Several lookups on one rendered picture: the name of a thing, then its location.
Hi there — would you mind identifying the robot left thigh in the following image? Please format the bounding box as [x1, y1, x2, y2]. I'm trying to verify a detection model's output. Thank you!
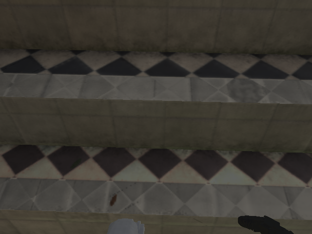
[106, 218, 145, 234]

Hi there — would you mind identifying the right robot hand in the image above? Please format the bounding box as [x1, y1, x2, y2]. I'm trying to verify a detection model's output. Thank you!
[238, 215, 293, 234]

